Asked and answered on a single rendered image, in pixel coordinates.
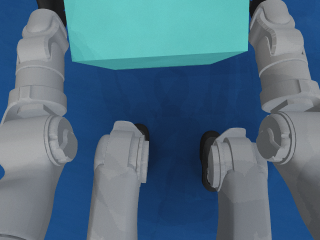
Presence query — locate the left robot hand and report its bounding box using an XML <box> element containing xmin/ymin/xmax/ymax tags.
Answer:
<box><xmin>36</xmin><ymin>0</ymin><xmax>67</xmax><ymax>28</ymax></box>

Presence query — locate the right robot shin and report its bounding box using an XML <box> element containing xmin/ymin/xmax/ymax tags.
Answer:
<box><xmin>207</xmin><ymin>127</ymin><xmax>268</xmax><ymax>188</ymax></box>

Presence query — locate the robot right forearm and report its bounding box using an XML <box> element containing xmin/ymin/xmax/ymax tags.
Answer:
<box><xmin>248</xmin><ymin>0</ymin><xmax>320</xmax><ymax>114</ymax></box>

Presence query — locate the robot left forearm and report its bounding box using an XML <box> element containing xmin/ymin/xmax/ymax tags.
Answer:
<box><xmin>0</xmin><ymin>8</ymin><xmax>69</xmax><ymax>165</ymax></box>

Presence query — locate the left robot upper arm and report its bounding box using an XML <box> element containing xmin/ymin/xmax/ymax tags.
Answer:
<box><xmin>0</xmin><ymin>114</ymin><xmax>78</xmax><ymax>240</ymax></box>

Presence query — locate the right robot upper arm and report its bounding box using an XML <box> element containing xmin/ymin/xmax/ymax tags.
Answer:
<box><xmin>256</xmin><ymin>111</ymin><xmax>320</xmax><ymax>240</ymax></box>

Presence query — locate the carton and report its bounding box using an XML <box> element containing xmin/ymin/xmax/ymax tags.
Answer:
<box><xmin>64</xmin><ymin>0</ymin><xmax>250</xmax><ymax>70</ymax></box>

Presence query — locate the right robot thigh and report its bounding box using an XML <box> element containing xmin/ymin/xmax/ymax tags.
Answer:
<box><xmin>208</xmin><ymin>137</ymin><xmax>272</xmax><ymax>240</ymax></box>

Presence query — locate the right robot hand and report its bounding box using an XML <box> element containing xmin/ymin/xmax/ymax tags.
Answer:
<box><xmin>249</xmin><ymin>0</ymin><xmax>266</xmax><ymax>18</ymax></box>

